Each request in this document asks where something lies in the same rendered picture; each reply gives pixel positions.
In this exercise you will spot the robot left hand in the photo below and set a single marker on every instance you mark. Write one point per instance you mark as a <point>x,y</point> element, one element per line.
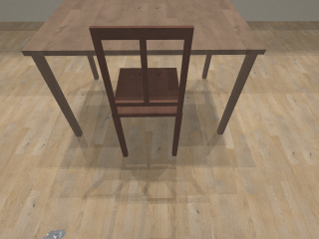
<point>58,234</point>

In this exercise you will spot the table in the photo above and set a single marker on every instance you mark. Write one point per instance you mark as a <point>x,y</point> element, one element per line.
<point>218,29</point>

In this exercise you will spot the chair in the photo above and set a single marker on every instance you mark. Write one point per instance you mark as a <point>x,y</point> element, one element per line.
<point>145,92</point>

